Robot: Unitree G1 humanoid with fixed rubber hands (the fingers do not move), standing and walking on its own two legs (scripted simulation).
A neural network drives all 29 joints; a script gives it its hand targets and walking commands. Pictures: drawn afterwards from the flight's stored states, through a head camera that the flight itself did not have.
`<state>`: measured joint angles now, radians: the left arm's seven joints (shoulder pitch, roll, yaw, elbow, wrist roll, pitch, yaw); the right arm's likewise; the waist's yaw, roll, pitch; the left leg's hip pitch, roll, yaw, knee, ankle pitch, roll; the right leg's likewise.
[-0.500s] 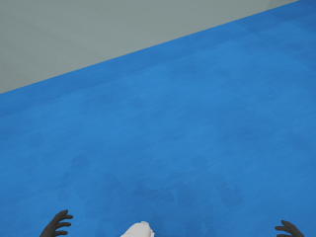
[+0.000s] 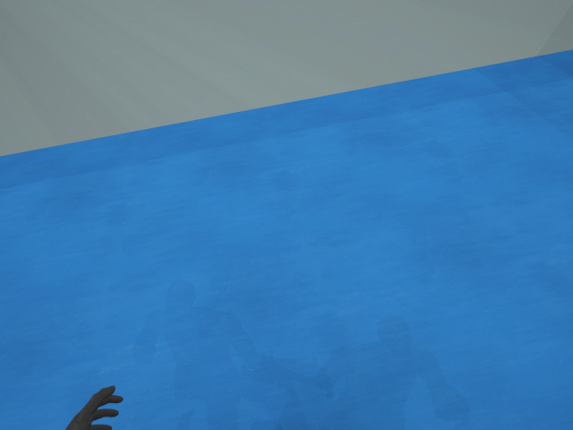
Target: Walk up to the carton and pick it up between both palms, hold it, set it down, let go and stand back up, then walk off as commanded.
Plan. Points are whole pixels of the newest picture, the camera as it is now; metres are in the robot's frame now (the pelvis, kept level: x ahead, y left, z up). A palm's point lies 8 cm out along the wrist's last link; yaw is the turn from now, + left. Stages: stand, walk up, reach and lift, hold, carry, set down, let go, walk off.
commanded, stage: walk up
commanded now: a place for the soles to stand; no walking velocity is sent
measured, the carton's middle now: out of the picture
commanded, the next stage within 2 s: none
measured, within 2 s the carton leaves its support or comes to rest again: neither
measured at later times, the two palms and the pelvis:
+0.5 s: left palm out of the picture -0.10 +0.25 -0.05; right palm out of the picture -0.12 -0.40 -0.11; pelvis -0.19 -0.07 +0.00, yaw +17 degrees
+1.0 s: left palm out of the picture -0.43 +0.24 -0.06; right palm out of the picture -0.09 -0.33 -0.09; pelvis -0.34 -0.10 +0.00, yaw +34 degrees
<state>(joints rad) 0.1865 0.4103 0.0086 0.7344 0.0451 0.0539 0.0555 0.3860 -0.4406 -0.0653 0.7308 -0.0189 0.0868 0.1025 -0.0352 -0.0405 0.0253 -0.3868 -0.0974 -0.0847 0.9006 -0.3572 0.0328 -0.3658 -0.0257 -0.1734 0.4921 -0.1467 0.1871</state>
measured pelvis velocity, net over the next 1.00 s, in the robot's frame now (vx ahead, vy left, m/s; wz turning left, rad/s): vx -0.34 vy -0.10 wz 0.59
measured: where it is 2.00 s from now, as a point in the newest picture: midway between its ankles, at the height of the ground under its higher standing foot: outside the picture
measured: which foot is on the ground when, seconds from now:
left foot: up 0.00-0.04, down 0.06-0.14, up 0.16-0.54, down 0.56-0.74, up 0.76-1.00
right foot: down 0.00-0.00, up 0.02-0.12, down 0.14-0.56, up 0.58-0.70, down 0.72-1.00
